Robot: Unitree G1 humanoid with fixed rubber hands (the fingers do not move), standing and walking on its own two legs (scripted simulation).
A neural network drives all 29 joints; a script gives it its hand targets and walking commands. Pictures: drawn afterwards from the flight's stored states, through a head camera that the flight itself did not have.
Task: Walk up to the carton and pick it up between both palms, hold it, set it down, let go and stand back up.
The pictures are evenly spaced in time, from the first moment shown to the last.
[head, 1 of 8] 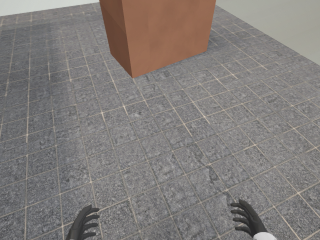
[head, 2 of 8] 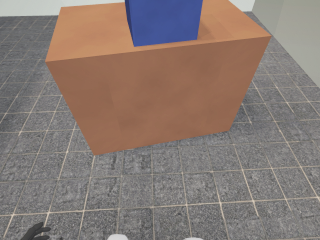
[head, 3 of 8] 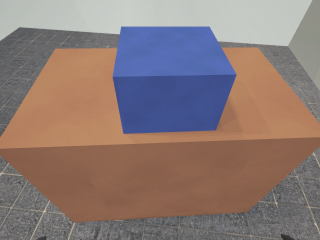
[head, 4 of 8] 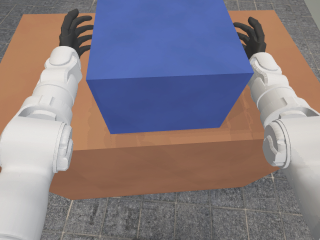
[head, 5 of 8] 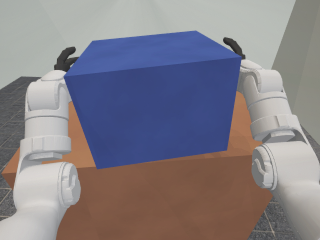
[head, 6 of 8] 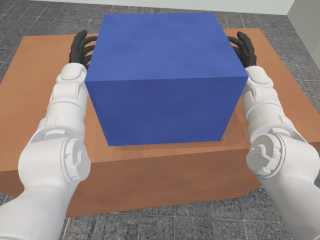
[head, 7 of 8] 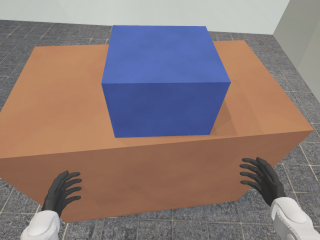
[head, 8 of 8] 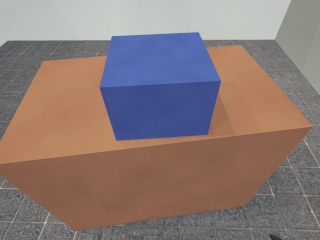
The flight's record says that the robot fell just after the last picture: no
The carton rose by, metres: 0.20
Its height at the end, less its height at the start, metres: +0.00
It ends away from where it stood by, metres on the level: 0.02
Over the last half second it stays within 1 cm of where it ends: yes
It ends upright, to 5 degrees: yes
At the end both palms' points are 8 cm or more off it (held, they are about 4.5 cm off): yes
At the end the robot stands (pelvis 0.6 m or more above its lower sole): yes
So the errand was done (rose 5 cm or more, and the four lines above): yes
